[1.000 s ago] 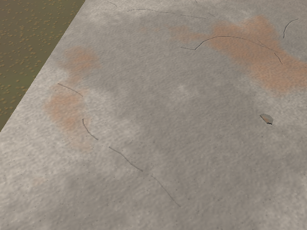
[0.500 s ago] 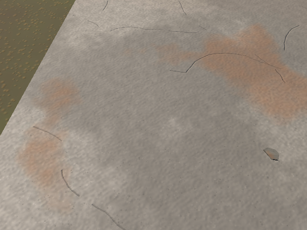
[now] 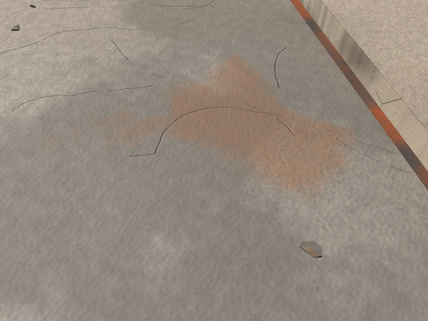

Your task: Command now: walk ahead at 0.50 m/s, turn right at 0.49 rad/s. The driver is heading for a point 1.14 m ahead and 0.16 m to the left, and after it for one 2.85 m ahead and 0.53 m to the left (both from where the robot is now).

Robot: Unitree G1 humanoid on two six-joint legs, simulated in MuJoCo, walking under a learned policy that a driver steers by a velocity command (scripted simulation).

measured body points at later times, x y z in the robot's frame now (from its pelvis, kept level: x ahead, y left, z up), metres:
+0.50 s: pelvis +0.26 -0.07 +0.00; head +0.29 -0.08 +0.45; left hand +0.36 +0.20 -0.11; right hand +0.36 -0.35 -0.12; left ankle +0.30 +0.10 -0.66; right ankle +0.26 -0.16 -0.74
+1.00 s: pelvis +0.53 +0.02 +0.00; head +0.56 +0.05 +0.44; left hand +0.61 +0.33 -0.11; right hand +0.70 -0.22 -0.11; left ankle +0.54 +0.09 -0.74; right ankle +0.59 -0.15 -0.66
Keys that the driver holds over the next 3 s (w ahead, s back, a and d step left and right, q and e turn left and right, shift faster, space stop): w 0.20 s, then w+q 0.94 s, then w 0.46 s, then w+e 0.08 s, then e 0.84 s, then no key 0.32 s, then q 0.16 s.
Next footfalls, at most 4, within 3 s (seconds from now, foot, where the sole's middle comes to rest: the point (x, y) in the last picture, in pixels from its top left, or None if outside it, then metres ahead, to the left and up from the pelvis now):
0.26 right None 0.30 -0.17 -0.78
0.80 left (179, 293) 0.58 0.10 -0.78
1.30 right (205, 204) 0.92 0.01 -0.78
1.80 left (114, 177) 1.05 0.36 -0.78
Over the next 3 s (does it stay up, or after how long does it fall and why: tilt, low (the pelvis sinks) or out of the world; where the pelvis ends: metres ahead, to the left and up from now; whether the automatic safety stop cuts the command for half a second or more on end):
stays up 1.04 0.21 -0.01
